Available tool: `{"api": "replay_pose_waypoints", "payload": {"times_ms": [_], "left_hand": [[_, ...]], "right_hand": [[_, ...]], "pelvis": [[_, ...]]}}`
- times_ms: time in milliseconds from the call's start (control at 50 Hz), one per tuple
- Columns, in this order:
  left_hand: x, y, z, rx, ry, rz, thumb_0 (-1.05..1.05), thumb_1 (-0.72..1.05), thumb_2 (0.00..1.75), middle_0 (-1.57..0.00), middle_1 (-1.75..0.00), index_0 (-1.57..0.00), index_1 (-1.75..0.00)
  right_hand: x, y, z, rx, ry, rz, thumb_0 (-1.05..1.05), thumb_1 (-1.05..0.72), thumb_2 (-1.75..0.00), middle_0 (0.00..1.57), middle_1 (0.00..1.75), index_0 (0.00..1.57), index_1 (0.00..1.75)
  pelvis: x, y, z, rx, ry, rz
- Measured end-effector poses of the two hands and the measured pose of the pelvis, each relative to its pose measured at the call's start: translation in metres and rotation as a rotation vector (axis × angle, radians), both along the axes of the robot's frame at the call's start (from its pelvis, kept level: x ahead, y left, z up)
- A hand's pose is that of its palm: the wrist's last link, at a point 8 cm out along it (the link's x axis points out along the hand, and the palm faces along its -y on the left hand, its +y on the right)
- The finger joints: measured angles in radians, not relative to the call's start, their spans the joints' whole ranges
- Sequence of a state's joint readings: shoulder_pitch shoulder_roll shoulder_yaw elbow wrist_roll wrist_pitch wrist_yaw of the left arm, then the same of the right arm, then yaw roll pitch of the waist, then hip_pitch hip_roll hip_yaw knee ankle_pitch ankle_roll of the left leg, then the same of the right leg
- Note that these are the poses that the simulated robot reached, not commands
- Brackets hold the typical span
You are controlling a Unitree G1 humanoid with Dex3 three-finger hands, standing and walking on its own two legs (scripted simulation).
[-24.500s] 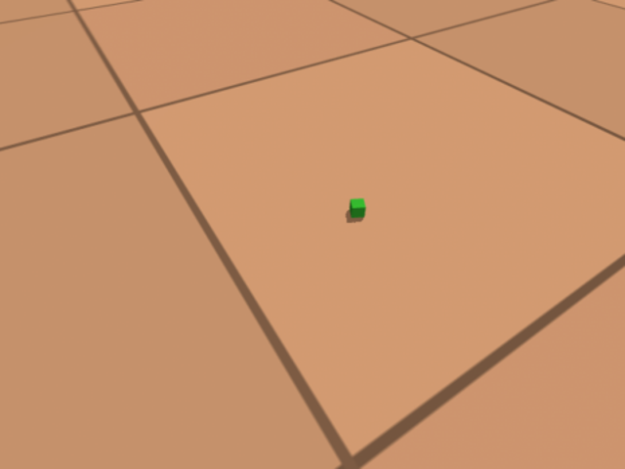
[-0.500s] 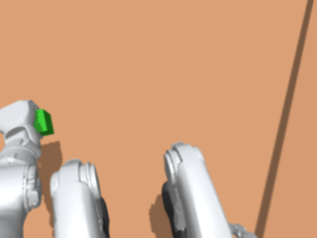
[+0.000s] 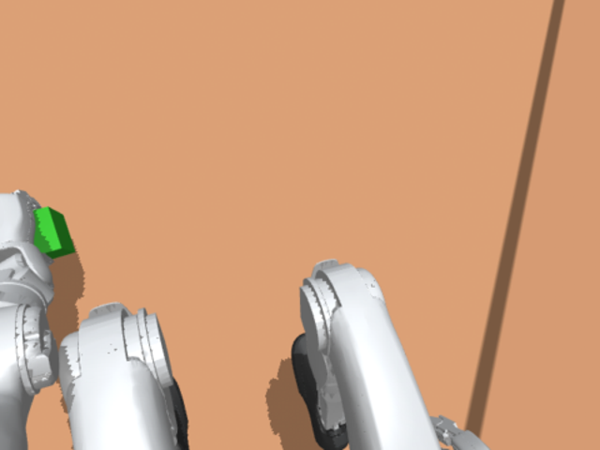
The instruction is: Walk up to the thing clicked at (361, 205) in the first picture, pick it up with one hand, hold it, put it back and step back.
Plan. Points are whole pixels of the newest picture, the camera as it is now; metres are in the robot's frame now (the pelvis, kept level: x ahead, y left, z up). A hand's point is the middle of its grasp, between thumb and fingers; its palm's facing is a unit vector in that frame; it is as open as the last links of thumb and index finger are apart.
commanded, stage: rest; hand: left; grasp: from above
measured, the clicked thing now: (38, 237) +0.44 +0.30 -0.24
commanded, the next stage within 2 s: open in 0.88 s
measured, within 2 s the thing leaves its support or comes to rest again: rests again in 0.54 s
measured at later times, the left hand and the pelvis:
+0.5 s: hand (33, 252) +0.42 +0.30 -0.23, palm faces -0.36 -0.27 -0.89, open 8.6 cm; pelvis +0.00 +0.01 -0.01, yaw -3 degrees
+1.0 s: hand (36, 251) +0.42 +0.30 -0.24, palm faces -0.37 -0.26 -0.89, open 8.6 cm; pelvis +0.00 +0.01 -0.02, yaw -5 degrees
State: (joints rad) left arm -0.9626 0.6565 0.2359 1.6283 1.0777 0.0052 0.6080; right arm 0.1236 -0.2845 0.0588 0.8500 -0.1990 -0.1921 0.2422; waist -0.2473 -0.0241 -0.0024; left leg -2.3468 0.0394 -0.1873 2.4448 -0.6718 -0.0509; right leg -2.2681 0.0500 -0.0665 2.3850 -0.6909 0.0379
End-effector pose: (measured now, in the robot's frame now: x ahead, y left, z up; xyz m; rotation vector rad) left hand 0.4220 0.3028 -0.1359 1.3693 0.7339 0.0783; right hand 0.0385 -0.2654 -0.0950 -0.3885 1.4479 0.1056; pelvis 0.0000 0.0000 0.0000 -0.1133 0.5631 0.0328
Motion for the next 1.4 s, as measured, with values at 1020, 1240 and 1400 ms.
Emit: {"api": "replay_pose_waypoints", "payload": {"times_ms": [1020, 1240, 1400], "left_hand": [[0.004, 0.006, -0.048, -0.026, 0.012, 0.004, 0.04, 0.24, 0.29, -1.16, -0.24, -0.86, -0.24], [0.003, 0.003, -0.057, -0.037, -0.006, -0.016, 0.02, 0.19, 0.37, -0.87, -0.33, -0.75, -0.34], [0.004, 0.003, -0.059, -0.035, -0.018, -0.002, 0.01, 0.05, 0.50, -0.67, -0.44, -0.63, -0.46]], "right_hand": [[-0.030, 0.027, 0.015, 0.081, 0.013, 0.122, 0.00, -0.91, -0.91, 0.20, 0.29, 0.20, 0.30], [-0.028, 0.028, 0.019, 0.082, 0.008, 0.151, 0.00, -0.91, -0.90, 0.20, 0.29, 0.20, 0.30], [-0.028, 0.024, 0.026, 0.059, 0.005, 0.157, 0.00, -0.90, -0.90, 0.20, 0.29, 0.20, 0.30]], "pelvis": [[-0.004, 0.011, -0.018, -0.080, -0.107, -0.039], [-0.005, 0.011, -0.019, -0.088, -0.120, -0.044], [-0.005, 0.013, -0.019, -0.097, -0.124, -0.043]]}}
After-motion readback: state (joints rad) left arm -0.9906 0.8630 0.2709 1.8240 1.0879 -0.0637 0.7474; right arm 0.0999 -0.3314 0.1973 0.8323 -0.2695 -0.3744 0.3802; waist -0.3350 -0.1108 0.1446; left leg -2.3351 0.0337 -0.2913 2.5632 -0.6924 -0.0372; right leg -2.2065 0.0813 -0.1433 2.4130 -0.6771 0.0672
